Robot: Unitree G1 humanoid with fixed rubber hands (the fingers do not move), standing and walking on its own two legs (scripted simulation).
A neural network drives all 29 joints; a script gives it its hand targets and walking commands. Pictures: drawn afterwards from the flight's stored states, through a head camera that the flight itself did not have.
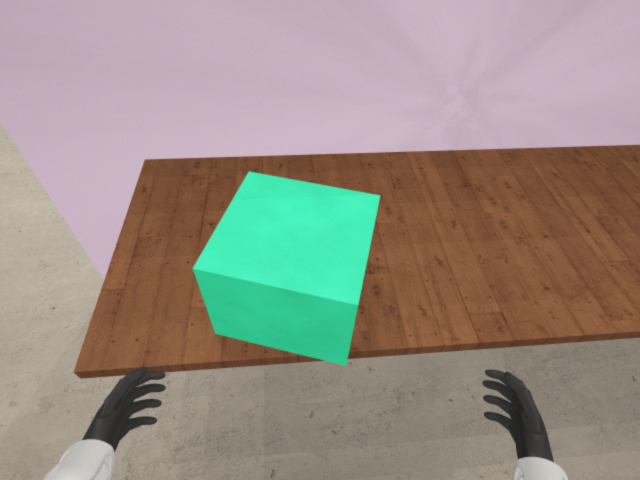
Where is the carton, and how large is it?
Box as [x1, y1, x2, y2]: [193, 172, 379, 365]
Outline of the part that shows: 248,172 193,267 215,333 345,365 379,195 254,172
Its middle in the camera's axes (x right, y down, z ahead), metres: -0.04 +0.05 +0.65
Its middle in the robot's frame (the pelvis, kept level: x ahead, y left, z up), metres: +0.44 +0.05 -0.04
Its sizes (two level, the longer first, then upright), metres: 0.226 0.214 0.183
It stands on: a table, 0.63 m high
